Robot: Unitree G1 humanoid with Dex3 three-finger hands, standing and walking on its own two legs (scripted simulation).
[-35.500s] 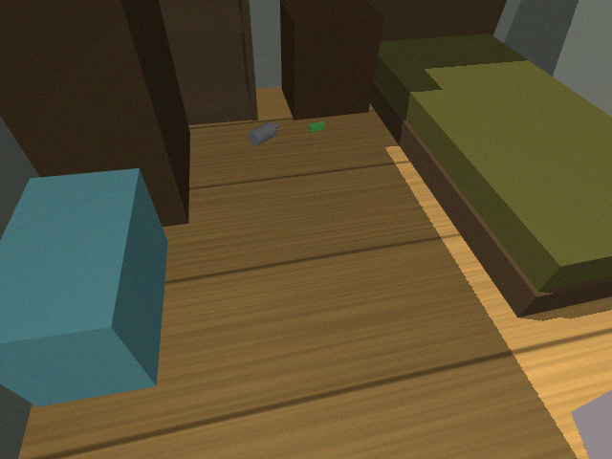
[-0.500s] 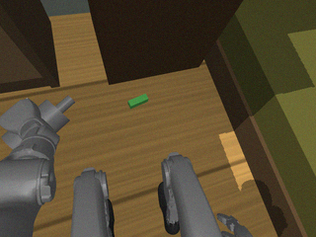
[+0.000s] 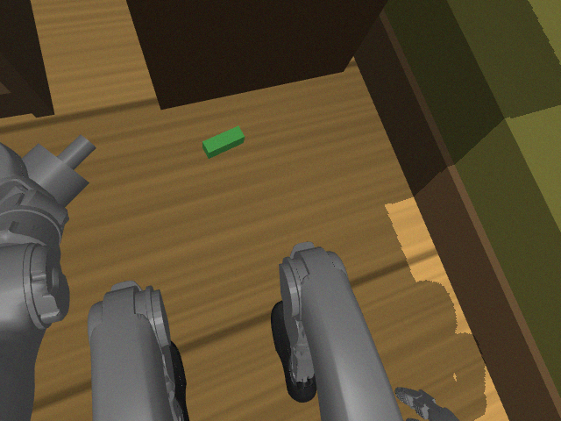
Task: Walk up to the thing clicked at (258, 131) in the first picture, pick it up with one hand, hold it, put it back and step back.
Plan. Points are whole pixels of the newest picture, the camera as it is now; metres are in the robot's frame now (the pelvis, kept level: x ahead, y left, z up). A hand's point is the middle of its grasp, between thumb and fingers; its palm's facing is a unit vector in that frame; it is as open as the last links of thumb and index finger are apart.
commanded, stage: crouch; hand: left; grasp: from above
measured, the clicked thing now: (40, 186) +0.49 +0.26 -0.18
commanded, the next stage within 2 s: lower in 0.44 s
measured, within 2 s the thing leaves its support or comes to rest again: neither
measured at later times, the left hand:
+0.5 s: hand (36, 194) +0.48 +0.27 -0.20, palm faces -0.29 -0.32 -0.90, open 11.1 cm
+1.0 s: hand (56, 199) +0.49 +0.27 -0.25, palm faces -0.30 -0.32 -0.90, open 11.1 cm
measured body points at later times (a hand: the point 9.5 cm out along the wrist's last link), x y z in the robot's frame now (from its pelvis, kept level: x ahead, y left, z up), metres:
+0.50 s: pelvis +0.00 +0.00 -0.05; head +0.25 +0.03 +0.33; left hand +0.50 +0.29 -0.15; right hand -0.01 -0.26 -0.15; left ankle +0.07 +0.13 -0.35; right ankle +0.10 -0.13 -0.35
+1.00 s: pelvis +0.00 +0.01 -0.07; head +0.27 +0.05 +0.29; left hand +0.50 +0.28 -0.20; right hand -0.01 -0.26 -0.16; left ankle +0.07 +0.13 -0.35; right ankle +0.10 -0.13 -0.35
